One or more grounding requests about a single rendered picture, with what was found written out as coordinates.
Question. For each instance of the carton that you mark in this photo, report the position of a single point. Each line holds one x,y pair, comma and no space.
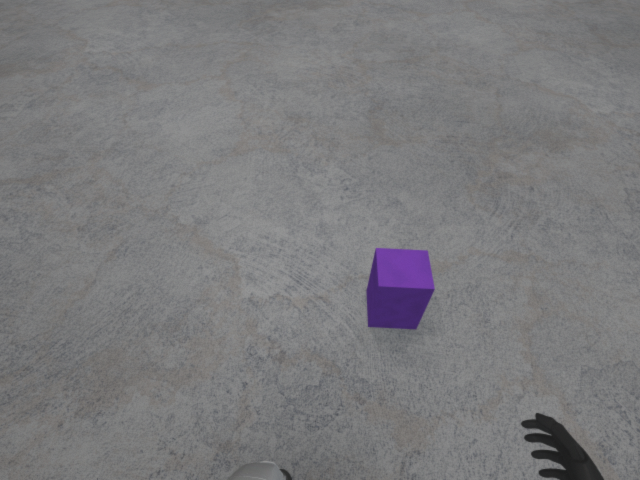
399,289

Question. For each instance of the right robot hand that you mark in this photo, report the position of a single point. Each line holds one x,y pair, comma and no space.
570,455

